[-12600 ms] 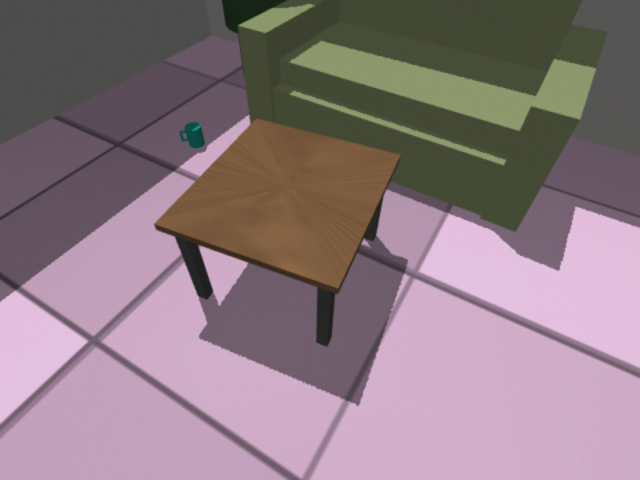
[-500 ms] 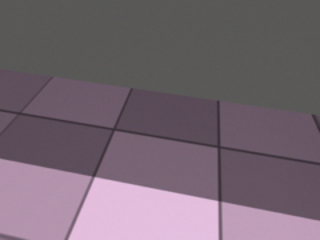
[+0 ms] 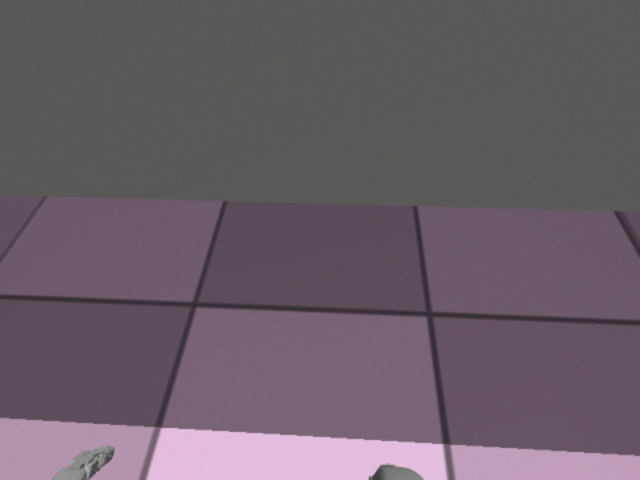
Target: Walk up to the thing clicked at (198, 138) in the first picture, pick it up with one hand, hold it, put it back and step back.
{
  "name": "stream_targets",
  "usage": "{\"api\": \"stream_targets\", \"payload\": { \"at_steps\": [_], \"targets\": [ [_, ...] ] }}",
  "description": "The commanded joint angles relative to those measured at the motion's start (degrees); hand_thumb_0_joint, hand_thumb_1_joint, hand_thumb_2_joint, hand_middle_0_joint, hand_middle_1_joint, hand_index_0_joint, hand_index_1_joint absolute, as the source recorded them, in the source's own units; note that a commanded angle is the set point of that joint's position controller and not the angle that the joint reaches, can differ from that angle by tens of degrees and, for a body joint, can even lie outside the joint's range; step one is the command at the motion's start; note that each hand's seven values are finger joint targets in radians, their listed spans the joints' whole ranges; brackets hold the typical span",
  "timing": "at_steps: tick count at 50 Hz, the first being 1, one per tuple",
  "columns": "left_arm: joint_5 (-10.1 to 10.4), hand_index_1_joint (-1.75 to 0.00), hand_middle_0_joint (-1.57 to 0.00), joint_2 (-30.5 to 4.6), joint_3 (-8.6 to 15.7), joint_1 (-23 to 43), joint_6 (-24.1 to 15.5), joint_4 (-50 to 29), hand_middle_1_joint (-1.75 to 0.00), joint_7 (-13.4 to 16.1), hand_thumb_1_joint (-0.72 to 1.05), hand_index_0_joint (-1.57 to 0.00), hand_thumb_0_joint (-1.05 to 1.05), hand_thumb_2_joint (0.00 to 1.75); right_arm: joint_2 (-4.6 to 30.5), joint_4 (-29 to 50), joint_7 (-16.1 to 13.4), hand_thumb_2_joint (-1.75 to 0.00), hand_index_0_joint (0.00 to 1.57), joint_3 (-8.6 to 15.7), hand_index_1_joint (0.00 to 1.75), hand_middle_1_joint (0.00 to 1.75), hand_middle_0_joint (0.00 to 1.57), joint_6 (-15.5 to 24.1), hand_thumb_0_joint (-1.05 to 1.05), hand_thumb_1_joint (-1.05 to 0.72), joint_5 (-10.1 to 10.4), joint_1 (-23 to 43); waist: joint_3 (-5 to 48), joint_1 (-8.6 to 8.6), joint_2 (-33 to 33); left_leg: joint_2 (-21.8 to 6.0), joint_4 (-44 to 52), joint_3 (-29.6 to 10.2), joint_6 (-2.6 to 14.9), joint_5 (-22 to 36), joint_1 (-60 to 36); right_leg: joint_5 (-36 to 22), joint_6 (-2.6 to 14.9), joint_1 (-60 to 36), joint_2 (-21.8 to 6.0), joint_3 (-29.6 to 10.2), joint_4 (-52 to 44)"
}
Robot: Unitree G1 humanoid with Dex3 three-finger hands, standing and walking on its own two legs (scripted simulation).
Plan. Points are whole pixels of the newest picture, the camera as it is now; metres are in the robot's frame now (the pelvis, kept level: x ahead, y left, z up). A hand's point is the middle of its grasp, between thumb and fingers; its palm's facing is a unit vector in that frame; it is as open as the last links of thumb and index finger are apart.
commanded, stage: walk up
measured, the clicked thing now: out of the picture +0.29 -1.40 -0.70
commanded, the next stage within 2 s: none
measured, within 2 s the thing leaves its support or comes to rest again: neither
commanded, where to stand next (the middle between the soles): +0.68 +0.02 m, yaw +1 degrees
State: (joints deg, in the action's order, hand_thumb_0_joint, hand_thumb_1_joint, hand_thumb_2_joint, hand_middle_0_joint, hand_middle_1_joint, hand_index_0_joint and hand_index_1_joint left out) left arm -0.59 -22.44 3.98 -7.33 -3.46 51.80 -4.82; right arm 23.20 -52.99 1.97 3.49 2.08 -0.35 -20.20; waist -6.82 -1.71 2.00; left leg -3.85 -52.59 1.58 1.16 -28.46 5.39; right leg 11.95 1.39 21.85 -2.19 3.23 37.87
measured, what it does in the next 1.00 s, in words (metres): walks ahead: left foot, then right foot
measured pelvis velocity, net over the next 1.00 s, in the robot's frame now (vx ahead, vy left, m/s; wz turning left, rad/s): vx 0.42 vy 0.00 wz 0.01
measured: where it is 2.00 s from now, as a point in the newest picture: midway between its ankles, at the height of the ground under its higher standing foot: (316, 347)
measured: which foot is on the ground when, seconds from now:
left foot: up 0.00-0.32, down 0.34-0.76, up 0.78-1.00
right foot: down 0.00-0.36, up 0.38-0.72, down 0.74-1.00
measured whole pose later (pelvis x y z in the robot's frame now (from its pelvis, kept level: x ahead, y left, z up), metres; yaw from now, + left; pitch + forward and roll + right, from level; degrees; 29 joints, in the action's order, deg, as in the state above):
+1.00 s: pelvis +0.42 +0.00 +0.02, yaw +1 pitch -2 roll +0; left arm -0.8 -22.8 2.6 -17.9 -5.0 48.1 -2.9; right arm 24.7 -48.6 3.7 3.1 2.7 -0.4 -15.5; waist -4.8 2.0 3.1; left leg -3.9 -48.6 1.3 0.9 -20.5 26.8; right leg 17.1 0.9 12.2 -2.8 5.0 31.5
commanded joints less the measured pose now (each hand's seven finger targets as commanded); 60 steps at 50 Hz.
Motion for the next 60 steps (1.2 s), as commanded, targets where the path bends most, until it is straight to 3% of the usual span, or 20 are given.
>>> {"api": "stream_targets", "payload": {
  "at_steps": [1, 4, 13, 16, 17, 18, 19, 24, 29, 36, 37, 38, 39, 45, 50, 54, 55, 56, 57, 60],
  "targets": [
    [1.8, -0.3, -0.2, -18.0, 4.5, -7.6, -1.0, -3.5, -0.3, 2.8, 0.9, -0.2, 0.0, 0.9, 13.4, 5.6, -1.0, -0.9, 0.2, 3.2, 0.3, 0.3, 0.2, 2.0, 0.0, -0.9, 1.3, -0.1, 5.8, 4.77, -7.6, -0.2, -19.2, -6.5, 1.81, 5.6, 26.3, 7.2, 13.05, -18.9, -16.7, -25.2, -21.6],
    [0.9, -0.3, -0.2, -14.8, 3.5, -5.3, -1.7, -5.2, -0.3, 2.7, 0.9, -0.2, 0.0, 0.9, 12.2, 4.4, 0.5, -0.9, 0.2, 3.3, 0.3, 0.3, 0.2, 1.4, 0.0, -0.9, -0.1, -2.9, 2.1, 2.15, -10.3, -1.8, -10.0, -3.5, 0.51, 11.2, 23.3, 6.1, 11.23, -10.0, -11.2, -14.9, -24.5],
    [0.1, -0.3, -0.2, -16.6, 3.8, -6.6, -2.4, -8.2, -0.3, 1.9, 0.9, -0.2, 0.0, 0.9, 10.3, 7.8, 2.3, -0.9, 0.2, 4.2, 0.3, 0.3, 0.2, 2.8, 0.0, -0.9, -1.2, 5.9, 3.5, 3.49, -9.1, -2.1, 17.5, 1.4, -1.22, 20.1, 15.1, 7.4, 10.62, -6.6, -11.4, -8.5, -20.8],
    [-0.3, -0.3, -0.2, -15.5, 2.8, -6.0, -1.9, -8.9, -0.3, 2.0, 0.9, -0.2, 0.0, 0.9, 12.6, 5.4, 1.7, -0.9, 0.2, 5.3, 0.3, 0.3, 0.2, 3.4, 0.0, -0.9, -1.3, -1.7, 7.0, -1.66, -2.9, 1.6, 20.0, 3.8, 0.59, 17.2, -0.8, -0.2, 7.65, -0.9, -9.1, -5.8, -7.8],
    [-0.3, -0.3, -0.2, -12.9, 1.9, -7.7, -1.8, -8.8, -0.3, 2.2, 0.9, -0.2, 0.0, 0.9, 15.3, 3.8, 1.0, -0.9, 0.2, 6.2, 0.3, 0.3, 0.2, 3.8, 0.0, -0.9, -1.6, -8.2, 10.0, -5.07, 6.0, -0.1, 24.0, 0.0, 2.67, 10.4, -8.7, -5.0, 5.93, 2.7, -5.1, -2.1, 8.5],
    [1.0, -0.3, -0.2, -8.4, 0.8, -10.6, -1.6, -9.4, -0.3, 2.3, 0.9, -0.2, 0.0, 0.9, 20.7, 4.8, 0.3, -0.9, 0.2, 7.4, 0.3, 0.3, 0.2, 4.4, 0.0, -0.9, -2.2, -10.8, 11.0, -5.06, 19.1, -16.0, 34.0, -28.1, 8.04, 1.1, -14.6, 10.5, 1.55, 16.4, 3.8, 1.3, 26.3],
    [0.7, -0.3, -0.2, -13.7, 2.1, -10.5, -1.2, -7.9, -0.3, 3.3, 0.9, -0.2, 0.0, 0.9, 21.8, 6.2, 0.3, -0.9, 0.2, 7.4, 0.3, 0.3, 0.2, 4.3, 0.0, -0.9, -0.3, -9.0, 11.4, -4.48, 11.0, -21.4, 39.0, -40.4, 12.72, -0.9, -11.6, 18.9, 2.09, 17.2, 3.9, -7.3, 30.8],
    [1.1, -0.3, -0.2, -14.1, 1.8, -13.9, -0.5, -3.7, -0.3, 2.7, 0.9, -0.2, 0.0, 0.9, 15.4, 8.8, -0.5, -0.9, 0.2, 4.3, 0.3, 0.3, 0.2, 4.2, 0.0, -0.9, 0.3, 1.2, 4.0, 1.9, 6.6, -13.6, 36.2, -11.9, 10.41, 19.6, 4.1, 9.3, 0.52, 10.1, -2.9, -7.5, 23.9],
    [-0.1, -0.3, -0.2, -12.3, 2.0, -8.7, -0.2, -5.9, -0.3, 0.8, 0.9, -0.2, 0.0, 0.9, 17.2, 9.9, -0.3, -0.9, 0.2, 4.6, 0.3, 0.3, 0.2, 4.2, 0.0, -0.9, -0.2, 0.1, 3.7, 0.29, 8.0, -13.1, 36.6, -7.7, 12.86, 17.3, 4.2, 5.8, -1.09, 6.7, -4.3, -3.2, 7.9],
    [-0.5, -0.3, -0.2, -14.0, 3.8, -13.6, -1.4, -3.0, -0.3, 1.3, 0.9, -0.2, 0.0, 0.9, 14.2, 11.9, 0.1, -0.9, 0.2, 3.2, 0.3, 0.3, 0.2, 2.9, 0.0, -0.9, 0.1, 3.6, 5.8, 5.2, -0.4, -7.7, 21.4, -1.9, 7.46, 9.6, 18.0, 0.5, 0.32, -17.3, 1.1, 1.5, -4.7],
    [-0.5, -0.3, -0.2, -16.5, 5.0, -18.9, -2.0, -2.3, -0.3, 2.0, 0.9, -0.2, 0.0, 0.9, 11.2, 11.9, 0.1, -0.9, 0.2, 2.1, 0.3, 0.3, 0.2, 2.8, 0.0, -0.9, 0.1, 1.4, 8.5, 8.16, -10.9, -3.7, 5.7, 1.7, 5.4, 11.5, 21.7, 9.2, 1.93, -24.1, -2.4, -5.8, -11.3],
    [-0.5, -0.3, -0.2, -21.9, 6.1, -21.0, -2.8, -3.3, -0.3, 2.8, 0.9, -0.2, 0.0, 0.9, 7.1, 13.3, 0.1, -0.9, 0.2, 0.7, 0.3, 0.3, 0.2, 2.8, 0.0, -0.9, 0.2, 0.3, 8.8, 7.94, -22.8, 3.7, -11.2, 4.0, 1.67, -1.6, 33.2, 16.9, 7.71, -27.9, -18.5, -32.9, -21.7],
    [0.1, -0.3, -0.2, -23.1, 5.6, -19.5, -2.6, -4.1, -0.3, 2.7, 0.9, -0.2, 0.0, 0.9, 13.1, 12.3, -0.7, -0.9, 0.2, 2.4, 0.3, 0.3, 0.2, 2.3, 0.0, -0.9, -0.2, 3.2, 6.8, 8.15, -15.4, 3.4, -15.2, -2.0, 1.19, -4.6, 35.5, 15.9, 14.77, -24.0, -23.9, -43.0, -24.0],
    [0.5, -0.3, -0.2, -16.8, 3.5, -10.5, -2.7, -6.9, -0.3, 3.4, 0.9, -0.2, 0.0, 0.9, 12.0, 6.8, 0.6, -0.9, 0.2, 2.8, 0.3, 0.3, 0.2, 1.8, 0.0, -0.9, 0.3, -1.6, 3.8, 2.45, -12.1, -1.0, -2.1, -2.4, -0.22, 6.6, 25.4, -7.3, 12.04, -12.2, -13.1, -12.6, -19.3],
    [-0.1, -0.3, -0.2, -17.4, 3.5, -11.3, -2.8, -8.6, -0.3, 3.2, 0.9, -0.2, 0.0, 0.9, 10.3, 9.2, 1.7, -0.9, 0.2, 2.9, 0.3, 0.3, 0.2, 2.3, 0.0, -0.9, -0.4, 5.0, 5.3, 3.9, -12.0, -0.9, 12.8, 0.2, -0.44, 12.9, 19.5, -7.2, 11.97, -10.6, -13.8, -9.5, -17.3],
    [0.3, -0.3, -0.2, -15.5, 2.0, -9.1, -1.9, -9.2, -0.3, 3.0, 0.9, -0.2, 0.0, 0.9, 11.6, 6.6, 1.3, -0.9, 0.2, 4.4, 0.3, 0.3, 0.2, 3.0, 0.0, -0.9, -0.8, -0.7, 7.0, -1.02, -5.4, 3.6, 20.0, 5.0, 0.43, 17.8, -0.1, 0.7, 7.82, 1.3, -10.1, -3.9, -6.7],
    [0.0, -0.3, -0.2, -13.3, 1.2, -9.9, -1.8, -9.6, -0.3, 3.0, 0.9, -0.2, 0.0, 0.9, 14.2, 5.3, 0.8, -0.9, 0.2, 5.3, 0.3, 0.3, 0.2, 3.2, 0.0, -0.9, -0.9, -5.6, 9.2, -3.57, 1.3, 2.9, 21.6, 1.8, 1.96, 11.7, -7.6, 0.8, 6.25, 6.2, -7.5, -1.9, 3.7],
    [0.5, -0.3, -0.2, -9.1, 0.2, -11.2, -1.7, -10.3, -0.3, 2.8, 0.9, -0.2, 0.0, 0.9, 19.8, 5.6, 0.2, -0.9, 0.2, 6.8, 0.3, 0.3, 0.2, 3.5, 0.0, -0.9, -1.5, -9.2, 10.1, -5.03, 15.8, -11.2, 31.9, -22.2, 7.15, -1.6, -11.8, 8.2, 2.13, 16.5, -0.2, 2.8, 22.5],
    [0.5, -0.3, -0.2, -13.3, 1.6, -11.6, -1.0, -9.2, -0.3, 3.8, 0.9, -0.2, 0.0, 0.9, 22.1, 7.5, 0.1, -0.9, 0.2, 7.0, 0.3, 0.3, 0.2, 3.6, 0.0, -0.9, -0.2, -8.3, 9.2, -4.44, 12.0, -21.0, 39.6, -40.8, 14.28, -7.6, -8.5, 20.6, 1.7, 20.2, 2.6, -2.7, 29.4],
    [0.7, -0.3, -0.2, -15.5, 1.9, -13.4, -0.6, -5.5, -0.3, 3.9, 0.9, -0.2, 0.0, 0.9, 16.9, 9.4, -0.4, -0.9, 0.2, 4.9, 0.3, 0.3, 0.2, 3.4, 0.0, -0.9, 0.5, 1.0, 2.0, 0.97, 2.1, -15.7, 38.3, -24.6, 12.39, -1.7, 3.8, 12.3, 1.57, 16.4, -3.3, -8.2, 28.7]
  ]
}}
